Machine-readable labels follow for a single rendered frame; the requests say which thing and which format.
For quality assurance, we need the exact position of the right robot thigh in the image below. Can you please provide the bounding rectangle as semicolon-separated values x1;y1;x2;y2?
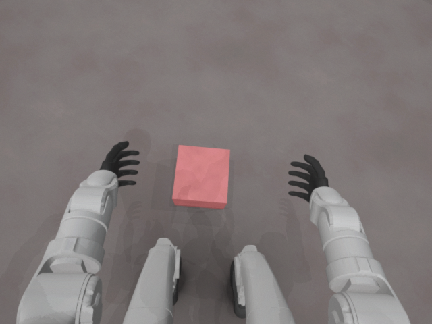
234;251;296;324

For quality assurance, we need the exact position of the robot right hand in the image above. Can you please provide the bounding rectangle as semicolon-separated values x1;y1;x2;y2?
288;155;329;202

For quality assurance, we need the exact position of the carton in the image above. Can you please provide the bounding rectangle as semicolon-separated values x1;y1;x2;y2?
172;145;230;209

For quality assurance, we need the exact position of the robot right forearm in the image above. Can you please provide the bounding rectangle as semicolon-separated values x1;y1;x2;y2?
309;186;411;324

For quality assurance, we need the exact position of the right robot shin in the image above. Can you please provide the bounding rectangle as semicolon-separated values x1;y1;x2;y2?
237;245;264;304

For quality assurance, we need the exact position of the robot left hand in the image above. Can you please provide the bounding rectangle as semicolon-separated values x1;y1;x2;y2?
100;141;140;187

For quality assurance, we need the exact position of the robot left forearm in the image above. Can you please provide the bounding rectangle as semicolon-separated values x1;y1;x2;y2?
16;170;119;324

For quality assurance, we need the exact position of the left robot upper arm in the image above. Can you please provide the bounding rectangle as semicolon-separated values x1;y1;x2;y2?
19;273;103;324

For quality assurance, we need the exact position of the right robot upper arm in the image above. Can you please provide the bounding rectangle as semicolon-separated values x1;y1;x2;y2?
328;291;409;324

